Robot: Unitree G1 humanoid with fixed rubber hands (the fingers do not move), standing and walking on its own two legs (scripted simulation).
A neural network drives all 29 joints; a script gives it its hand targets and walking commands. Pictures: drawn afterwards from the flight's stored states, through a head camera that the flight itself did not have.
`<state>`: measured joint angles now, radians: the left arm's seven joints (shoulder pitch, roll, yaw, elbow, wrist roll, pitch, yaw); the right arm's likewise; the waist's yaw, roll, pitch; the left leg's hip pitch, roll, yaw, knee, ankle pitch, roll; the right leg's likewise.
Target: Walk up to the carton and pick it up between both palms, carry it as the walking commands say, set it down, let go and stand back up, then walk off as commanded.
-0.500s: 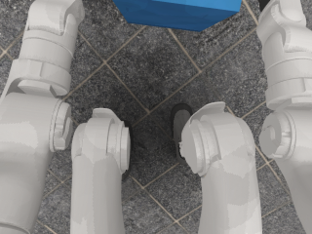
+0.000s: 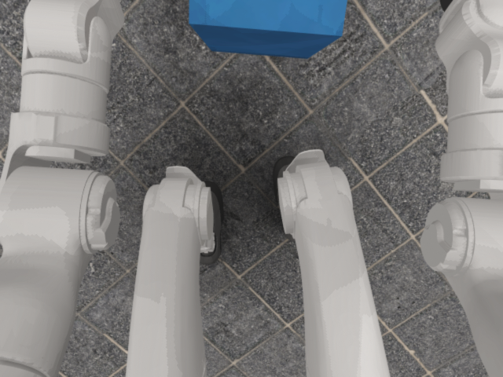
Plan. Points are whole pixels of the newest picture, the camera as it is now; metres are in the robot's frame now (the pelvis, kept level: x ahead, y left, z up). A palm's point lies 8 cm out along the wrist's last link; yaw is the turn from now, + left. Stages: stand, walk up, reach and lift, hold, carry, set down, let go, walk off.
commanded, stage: set down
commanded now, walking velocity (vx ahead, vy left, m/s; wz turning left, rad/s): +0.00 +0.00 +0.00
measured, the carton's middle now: out of the picture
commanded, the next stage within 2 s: let go in 0.72 s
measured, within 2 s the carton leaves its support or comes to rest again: neither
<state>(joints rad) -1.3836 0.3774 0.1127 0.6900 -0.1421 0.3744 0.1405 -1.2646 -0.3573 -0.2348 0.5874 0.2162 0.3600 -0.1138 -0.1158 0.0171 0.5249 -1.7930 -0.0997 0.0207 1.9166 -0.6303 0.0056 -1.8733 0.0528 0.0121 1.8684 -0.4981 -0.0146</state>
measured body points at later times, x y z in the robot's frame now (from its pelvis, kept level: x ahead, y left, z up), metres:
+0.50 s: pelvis +0.00 -0.01 +0.14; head +0.36 -0.06 +0.39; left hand +0.59 +0.10 +0.01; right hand +0.51 -0.29 +0.00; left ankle +0.10 +0.11 -0.44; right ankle +0.13 -0.10 -0.44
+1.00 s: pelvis +0.03 -0.02 +0.22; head +0.37 -0.05 +0.51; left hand +0.51 +0.14 +0.07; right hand +0.46 -0.26 +0.06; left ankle +0.10 +0.11 -0.44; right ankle +0.13 -0.10 -0.44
